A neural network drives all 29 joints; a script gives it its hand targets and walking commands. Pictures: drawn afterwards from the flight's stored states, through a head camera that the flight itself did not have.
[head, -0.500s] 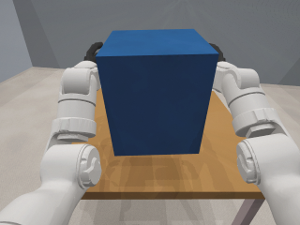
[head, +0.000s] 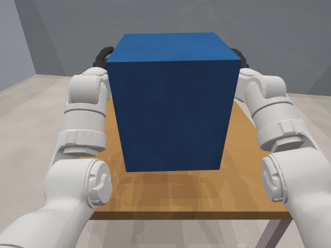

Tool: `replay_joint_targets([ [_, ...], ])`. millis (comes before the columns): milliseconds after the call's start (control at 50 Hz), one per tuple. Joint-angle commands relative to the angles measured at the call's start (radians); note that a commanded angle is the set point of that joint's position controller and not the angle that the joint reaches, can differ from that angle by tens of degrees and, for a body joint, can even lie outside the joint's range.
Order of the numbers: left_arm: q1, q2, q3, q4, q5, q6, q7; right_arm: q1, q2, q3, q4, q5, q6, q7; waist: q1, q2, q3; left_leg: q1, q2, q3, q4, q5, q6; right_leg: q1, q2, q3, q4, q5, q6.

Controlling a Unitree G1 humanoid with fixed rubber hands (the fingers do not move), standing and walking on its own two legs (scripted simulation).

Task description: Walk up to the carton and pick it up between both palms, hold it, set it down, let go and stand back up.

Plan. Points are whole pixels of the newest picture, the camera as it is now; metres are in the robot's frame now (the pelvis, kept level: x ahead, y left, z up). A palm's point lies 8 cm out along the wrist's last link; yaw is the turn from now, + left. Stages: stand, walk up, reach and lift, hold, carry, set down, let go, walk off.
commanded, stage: hold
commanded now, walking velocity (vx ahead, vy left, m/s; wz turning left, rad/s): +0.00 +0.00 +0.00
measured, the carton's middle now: (171, 100) +0.36 -0.01 +0.27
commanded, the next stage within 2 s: none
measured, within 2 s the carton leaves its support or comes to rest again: neither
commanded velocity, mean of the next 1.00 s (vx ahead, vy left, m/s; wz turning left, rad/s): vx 0.00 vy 0.00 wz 0.00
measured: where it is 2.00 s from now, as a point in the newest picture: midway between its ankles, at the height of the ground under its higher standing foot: outside the picture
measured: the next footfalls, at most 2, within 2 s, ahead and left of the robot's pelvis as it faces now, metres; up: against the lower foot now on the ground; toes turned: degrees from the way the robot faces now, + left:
none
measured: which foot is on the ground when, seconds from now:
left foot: down 0.00-1.00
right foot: down 0.00-1.00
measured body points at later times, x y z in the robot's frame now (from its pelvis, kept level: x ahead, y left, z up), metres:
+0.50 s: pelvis +0.00 +0.00 +0.00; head -0.10 +0.02 +0.44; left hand +0.38 +0.15 +0.32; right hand +0.38 -0.16 +0.33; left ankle +0.03 +0.12 -0.75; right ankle +0.00 -0.12 -0.75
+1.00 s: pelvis +0.00 +0.00 +0.00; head -0.10 +0.02 +0.44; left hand +0.38 +0.15 +0.32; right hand +0.38 -0.16 +0.33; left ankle +0.03 +0.12 -0.75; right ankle +0.00 -0.12 -0.75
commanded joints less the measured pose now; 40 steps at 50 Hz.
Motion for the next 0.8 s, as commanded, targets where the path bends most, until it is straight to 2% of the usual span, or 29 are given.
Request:
replay_joint_targets([
  [0, -0.792, -0.619, -0.321, -0.143, -0.174, -0.094, -0.125, -0.893, 0.765, 0.148, -0.361, 0.180, -0.034, 0.133, -0.007, 0.021, -0.308, 0.113, -0.028, 0.022, -0.031, 0.180, -0.027, 0.086, 0.023, 0.002, -0.012, 0.153, 0.041],
  [40, -0.807, -0.626, -0.327, -0.133, -0.176, -0.093, -0.124, -0.892, 0.754, 0.130, -0.330, 0.173, -0.032, 0.138, -0.013, 0.038, -0.285, 0.103, -0.022, 0.019, -0.040, 0.154, -0.032, 0.070, 0.024, -0.001, -0.015, 0.117, 0.035],
  [100, -0.791, -0.620, -0.311, -0.118, -0.167, -0.094, -0.127, -0.878, 0.756, 0.130, -0.314, 0.168, -0.032, 0.138, -0.012, 0.023, -0.277, 0.097, -0.023, 0.023, -0.045, 0.150, -0.027, 0.082, 0.023, 0.002, -0.014, 0.129, 0.036],
  [160, -0.780, -0.611, -0.301, -0.118, -0.163, -0.093, -0.132, -0.887, 0.758, 0.141, -0.337, 0.175, -0.034, 0.135, -0.005, 0.013, -0.297, 0.106, -0.029, 0.023, -0.035, 0.181, -0.027, 0.099, 0.023, 0.002, -0.013, 0.161, 0.040],
  [220, -0.790, -0.620, -0.324, -0.148, -0.177, -0.097, -0.129, -0.885, 0.760, 0.148, -0.359, 0.184, -0.035, 0.132, -0.014, 0.024, -0.318, 0.121, -0.030, 0.021, -0.023, 0.216, -0.034, 0.101, 0.024, 0.002, -0.010, 0.188, 0.042],
  [440, -0.794, -0.627, -0.326, -0.152, -0.177, -0.094, -0.124, -0.896, 0.761, 0.151, -0.374, 0.187, -0.036, 0.135, -0.008, 0.023, -0.318, 0.123, -0.027, 0.018, -0.028, 0.199, -0.031, 0.091, 0.026, 0.000, -0.011, 0.162, 0.042],
  [500, -0.785, -0.616, -0.308, -0.130, -0.165, -0.092, -0.125, -0.882, 0.758, 0.143, -0.336, 0.178, -0.031, 0.138, -0.001, 0.014, -0.280, 0.107, -0.024, 0.020, -0.039, 0.173, -0.025, 0.082, 0.025, 0.000, -0.015, 0.136, 0.039],
  [620, -0.792, -0.623, -0.325, -0.142, -0.174, -0.092, -0.128, -0.877, 0.749, 0.138, -0.348, 0.178, -0.031, 0.133, -0.021, 0.033, -0.299, 0.120, -0.027, 0.019, -0.030, 0.186, -0.035, 0.090, 0.025, 0.000, -0.012, 0.159, 0.039],
  [780, -0.785, -0.618, -0.312, -0.132, -0.168, -0.093, -0.128, -0.896, 0.760, 0.151, -0.363, 0.181, -0.037, 0.135, -0.003, 0.015, -0.308, 0.113, -0.027, 0.022, -0.030, 0.195, -0.027, 0.098, 0.024, 0.003, -0.012, 0.166, 0.040],
])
